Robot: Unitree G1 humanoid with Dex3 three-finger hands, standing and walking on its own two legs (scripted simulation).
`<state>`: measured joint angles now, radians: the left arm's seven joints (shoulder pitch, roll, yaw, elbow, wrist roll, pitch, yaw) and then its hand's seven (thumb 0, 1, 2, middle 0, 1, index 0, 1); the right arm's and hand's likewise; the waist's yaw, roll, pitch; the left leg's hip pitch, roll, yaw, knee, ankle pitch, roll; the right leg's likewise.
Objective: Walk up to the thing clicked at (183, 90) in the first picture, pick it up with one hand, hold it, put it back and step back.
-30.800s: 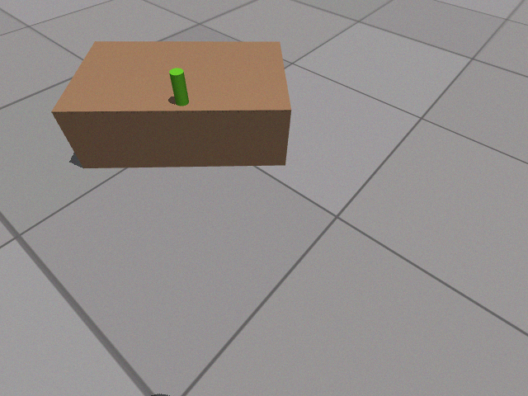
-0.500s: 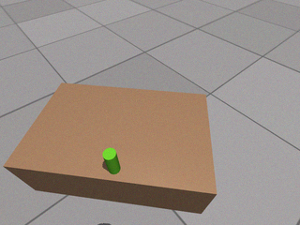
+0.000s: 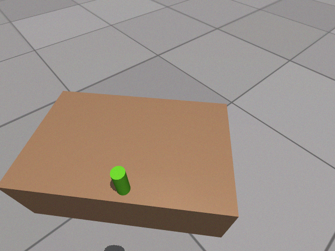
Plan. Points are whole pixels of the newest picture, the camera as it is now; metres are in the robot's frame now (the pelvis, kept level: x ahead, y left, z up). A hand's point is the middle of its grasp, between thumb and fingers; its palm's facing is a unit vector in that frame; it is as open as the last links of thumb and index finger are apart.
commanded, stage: stand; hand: left
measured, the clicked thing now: (120, 181) +0.44 +0.21 -0.34
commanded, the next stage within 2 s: none
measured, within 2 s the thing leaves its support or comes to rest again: neither
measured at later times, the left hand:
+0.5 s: hand out of the picture +0.08 +0.24 -0.15, palm faces +0.00 -0.94 -0.34, open 7.5 cm
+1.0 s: hand out of the picture +0.08 +0.24 -0.15, palm faces -0.02 -0.94 -0.35, open 7.3 cm
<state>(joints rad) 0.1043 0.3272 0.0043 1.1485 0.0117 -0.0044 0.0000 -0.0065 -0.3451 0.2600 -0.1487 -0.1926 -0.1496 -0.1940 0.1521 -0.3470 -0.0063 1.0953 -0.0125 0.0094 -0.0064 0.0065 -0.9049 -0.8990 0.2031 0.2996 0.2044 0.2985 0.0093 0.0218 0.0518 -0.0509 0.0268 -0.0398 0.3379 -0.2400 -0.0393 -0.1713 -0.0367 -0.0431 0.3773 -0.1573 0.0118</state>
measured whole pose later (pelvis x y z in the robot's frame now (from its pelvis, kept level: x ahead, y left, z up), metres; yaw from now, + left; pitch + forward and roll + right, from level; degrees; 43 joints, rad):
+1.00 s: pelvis +0.00 -0.01 +0.00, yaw -1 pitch -3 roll +0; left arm 0.11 0.33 0.01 1.14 0.01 -0.01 -0.01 0.00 0.90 0.90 -0.21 -0.30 -0.21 -0.30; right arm 0.16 -0.35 -0.01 1.11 -0.01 0.01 0.00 0.01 -0.91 -0.90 0.20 0.30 0.20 0.30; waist 0.00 0.02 0.06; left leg -0.04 0.05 -0.03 0.32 -0.24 -0.06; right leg -0.17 -0.01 -0.03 0.38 -0.16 0.00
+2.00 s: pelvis +0.01 -0.01 +0.00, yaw -2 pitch -2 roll +0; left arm 0.10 0.34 0.01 1.13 0.00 -0.01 -0.01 0.00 0.90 0.90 -0.21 -0.30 -0.21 -0.30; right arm 0.14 -0.35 -0.01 1.11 -0.01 0.00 0.00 0.01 -0.91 -0.90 0.20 0.30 0.20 0.30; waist 0.00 0.01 0.06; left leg -0.02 0.05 -0.01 0.30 -0.24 -0.05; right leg -0.17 -0.01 -0.02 0.37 -0.17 0.00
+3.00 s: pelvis -0.11 +0.06 -0.02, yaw -7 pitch -2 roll +1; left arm 0.12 0.38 0.07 0.88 0.01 0.07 0.01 0.00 0.90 0.90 -0.21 -0.30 -0.21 -0.30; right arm 0.12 -0.35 -0.05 0.88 -0.01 0.02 -0.02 0.01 -0.90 -0.90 0.21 0.30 0.21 0.30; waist 0.00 -0.04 0.22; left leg -0.28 -0.01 0.07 0.60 -0.29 0.04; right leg -0.29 0.04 0.10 0.78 -0.45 0.02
